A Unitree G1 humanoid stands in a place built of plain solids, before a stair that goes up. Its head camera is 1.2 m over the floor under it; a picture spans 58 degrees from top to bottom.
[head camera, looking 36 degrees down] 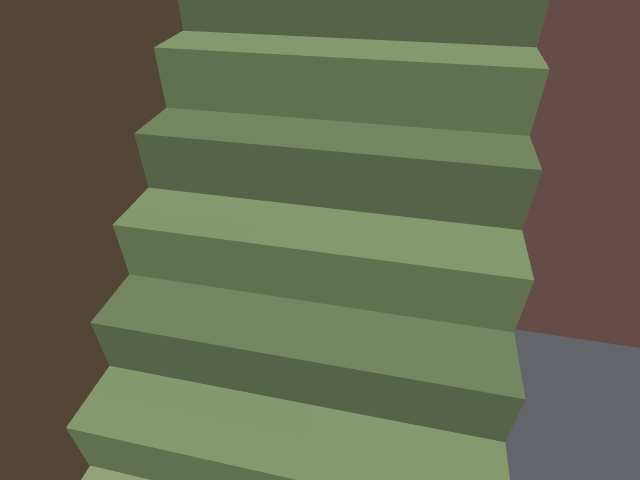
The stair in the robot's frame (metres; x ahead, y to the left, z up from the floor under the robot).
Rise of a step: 0.18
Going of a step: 0.19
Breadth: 1.17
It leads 12 degrees to the right of straight ahead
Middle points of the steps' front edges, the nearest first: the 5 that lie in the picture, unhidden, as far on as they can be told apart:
0.50 0.16 0.18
0.68 0.12 0.37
0.86 0.08 0.55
1.05 0.04 0.73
1.23 0.00 0.92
